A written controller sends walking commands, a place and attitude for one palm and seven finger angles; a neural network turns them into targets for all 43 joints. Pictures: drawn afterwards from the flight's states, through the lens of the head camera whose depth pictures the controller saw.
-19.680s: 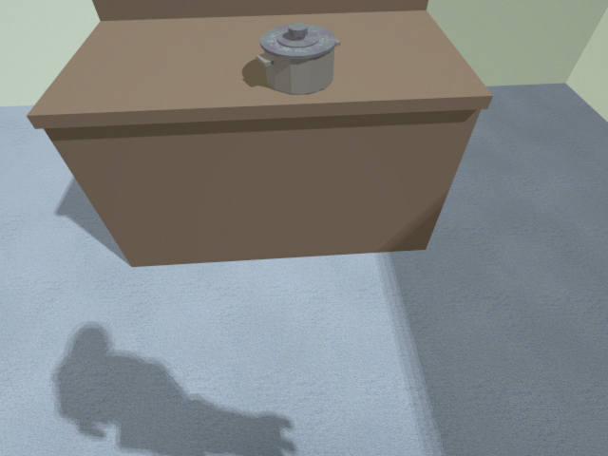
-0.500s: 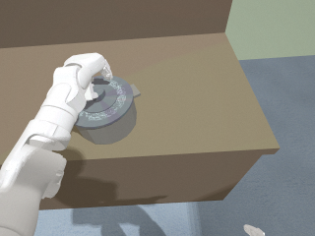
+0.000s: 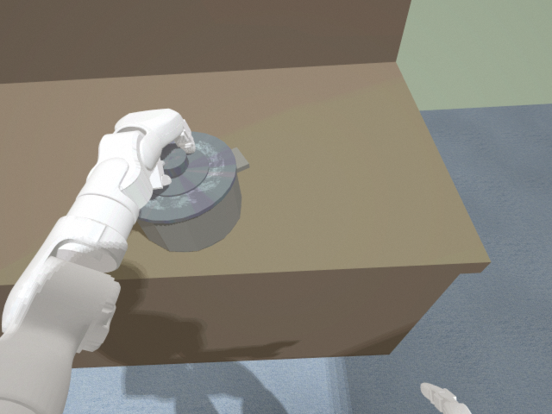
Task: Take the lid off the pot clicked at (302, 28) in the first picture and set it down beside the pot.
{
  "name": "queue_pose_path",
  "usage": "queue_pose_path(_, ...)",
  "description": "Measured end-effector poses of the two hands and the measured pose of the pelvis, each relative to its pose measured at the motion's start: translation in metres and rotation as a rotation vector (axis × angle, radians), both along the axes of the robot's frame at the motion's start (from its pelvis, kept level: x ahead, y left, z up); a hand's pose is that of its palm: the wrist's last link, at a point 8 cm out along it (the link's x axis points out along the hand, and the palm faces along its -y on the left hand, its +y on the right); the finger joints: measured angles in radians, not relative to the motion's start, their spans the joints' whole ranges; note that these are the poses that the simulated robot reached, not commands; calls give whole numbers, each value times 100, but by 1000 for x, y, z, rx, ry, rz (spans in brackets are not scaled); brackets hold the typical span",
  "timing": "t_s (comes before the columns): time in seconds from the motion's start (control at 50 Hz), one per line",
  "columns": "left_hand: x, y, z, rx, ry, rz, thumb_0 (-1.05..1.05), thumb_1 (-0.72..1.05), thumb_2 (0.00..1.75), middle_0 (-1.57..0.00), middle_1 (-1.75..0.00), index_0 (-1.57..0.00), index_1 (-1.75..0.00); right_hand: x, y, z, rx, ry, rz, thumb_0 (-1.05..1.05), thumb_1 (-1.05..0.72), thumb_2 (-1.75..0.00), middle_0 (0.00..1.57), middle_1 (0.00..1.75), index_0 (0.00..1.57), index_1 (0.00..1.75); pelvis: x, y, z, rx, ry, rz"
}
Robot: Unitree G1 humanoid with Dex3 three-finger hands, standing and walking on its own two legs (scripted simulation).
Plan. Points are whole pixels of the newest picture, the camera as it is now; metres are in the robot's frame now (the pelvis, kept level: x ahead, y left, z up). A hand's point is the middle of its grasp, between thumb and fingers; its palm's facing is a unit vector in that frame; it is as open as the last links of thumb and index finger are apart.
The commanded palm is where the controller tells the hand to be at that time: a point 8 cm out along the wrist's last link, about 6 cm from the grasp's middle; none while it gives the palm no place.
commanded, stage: lower the open fingers around the knob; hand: left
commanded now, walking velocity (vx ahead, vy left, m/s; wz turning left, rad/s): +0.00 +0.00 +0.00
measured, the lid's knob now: (171, 161) +0.49 +0.17 +0.09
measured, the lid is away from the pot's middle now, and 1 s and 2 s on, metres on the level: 0.00 0.00 0.00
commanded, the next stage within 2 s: close the fingers and squeeze the knob in 0.64 s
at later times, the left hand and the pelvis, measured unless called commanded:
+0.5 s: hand (161, 164) +0.46 +0.17 +0.11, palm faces -0.36 -0.05 -0.93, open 9.9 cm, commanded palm +0.44 +0.17 +0.17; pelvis +0.00 +0.00 +0.00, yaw -1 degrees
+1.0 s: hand (164, 168) +0.45 +0.17 +0.11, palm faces -0.35 -0.06 -0.94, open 9.8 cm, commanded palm +0.44 +0.17 +0.17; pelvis +0.00 +0.00 +0.00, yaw +0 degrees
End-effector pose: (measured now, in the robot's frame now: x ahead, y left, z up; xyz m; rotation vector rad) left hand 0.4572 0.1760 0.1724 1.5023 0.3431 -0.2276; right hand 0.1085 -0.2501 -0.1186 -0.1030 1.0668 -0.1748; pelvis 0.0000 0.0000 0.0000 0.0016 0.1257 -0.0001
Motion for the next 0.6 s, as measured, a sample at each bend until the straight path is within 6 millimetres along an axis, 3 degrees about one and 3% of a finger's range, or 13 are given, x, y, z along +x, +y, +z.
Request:
queue_pose_path(0.32, -1, -1, 0, 7, 3, -3, 0, -28, 147, -87, -8, -86, -8, -27, -4, -5, -5, 65, -32, 1, -91, -90, 20, 30, 19, 30, -1, 1, 0, -1, -5, -5)
queue_pose_path(0.6, -4, -2, -1, 9, -3, -12, 0, -28, 147, -85, -8, -86, -8, -24, -2, -4, -3, 49, -32, 1, -91, -90, 20, 30, 19, 30, -2, 3, 0, -2, -5, -8)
